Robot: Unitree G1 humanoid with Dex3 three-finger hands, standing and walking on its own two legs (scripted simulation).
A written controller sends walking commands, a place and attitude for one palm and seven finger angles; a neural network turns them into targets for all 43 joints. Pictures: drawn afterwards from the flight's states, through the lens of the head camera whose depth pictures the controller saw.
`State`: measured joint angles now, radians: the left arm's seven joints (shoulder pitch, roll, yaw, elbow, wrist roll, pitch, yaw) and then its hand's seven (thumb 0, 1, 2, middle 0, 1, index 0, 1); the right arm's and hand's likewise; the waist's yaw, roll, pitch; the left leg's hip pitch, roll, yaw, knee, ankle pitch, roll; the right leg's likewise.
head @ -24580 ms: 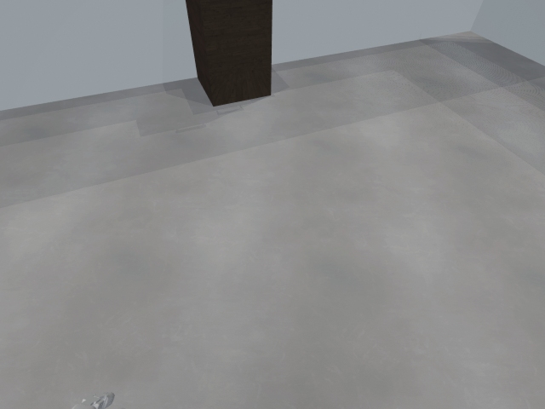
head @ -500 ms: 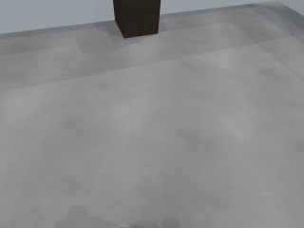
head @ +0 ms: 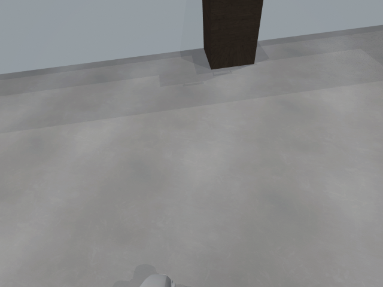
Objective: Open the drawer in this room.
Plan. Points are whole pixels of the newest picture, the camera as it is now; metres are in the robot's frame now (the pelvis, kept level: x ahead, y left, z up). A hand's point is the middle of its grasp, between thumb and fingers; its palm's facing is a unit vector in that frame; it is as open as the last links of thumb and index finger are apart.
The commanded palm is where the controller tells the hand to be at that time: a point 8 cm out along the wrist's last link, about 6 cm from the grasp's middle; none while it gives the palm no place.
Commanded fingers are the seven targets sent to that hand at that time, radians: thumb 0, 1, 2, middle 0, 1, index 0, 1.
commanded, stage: turn or walk to find it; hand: left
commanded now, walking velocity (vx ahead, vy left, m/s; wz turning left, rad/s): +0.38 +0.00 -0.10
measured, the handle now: out of the picture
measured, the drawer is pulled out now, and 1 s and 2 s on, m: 0.00 0.00 0.00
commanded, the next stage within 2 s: none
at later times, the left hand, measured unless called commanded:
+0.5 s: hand out of the picture +0.14 +0.25 -0.19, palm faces +0.01 -0.99 -0.15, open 7.4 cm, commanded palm none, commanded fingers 0.00 0.90 0.90 -0.20 -0.30 -0.20 -0.30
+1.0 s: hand (159, 166) +0.53 +0.18 -0.19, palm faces -0.16 -0.98 -0.14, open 7.3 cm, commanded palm none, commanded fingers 0.00 0.90 0.90 -0.20 -0.30 -0.20 -0.30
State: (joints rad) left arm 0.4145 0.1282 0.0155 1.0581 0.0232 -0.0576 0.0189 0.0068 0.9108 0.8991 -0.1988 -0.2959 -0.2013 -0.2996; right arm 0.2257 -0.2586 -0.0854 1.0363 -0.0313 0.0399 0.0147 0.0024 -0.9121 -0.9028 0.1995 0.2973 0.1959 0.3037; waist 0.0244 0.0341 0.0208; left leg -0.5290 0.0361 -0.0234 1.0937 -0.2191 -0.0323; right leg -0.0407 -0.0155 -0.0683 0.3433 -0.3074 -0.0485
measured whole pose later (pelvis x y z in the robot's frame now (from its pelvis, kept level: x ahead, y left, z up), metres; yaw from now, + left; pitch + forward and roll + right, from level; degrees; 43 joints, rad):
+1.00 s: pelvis +0.40 +0.04 -0.02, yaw -7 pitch -1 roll +0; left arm 0.13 0.14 0.03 0.99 0.02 -0.07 -0.01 0.01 0.91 0.90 -0.20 -0.30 -0.20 -0.30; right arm 0.49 -0.08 -0.03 1.18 0.00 -0.02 -0.01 0.01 -0.91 -0.90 0.20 0.30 0.20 0.30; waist -0.05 -0.01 0.10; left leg -0.27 0.03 0.08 1.23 -0.42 0.02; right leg -0.32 0.01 -0.18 0.59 -0.26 -0.11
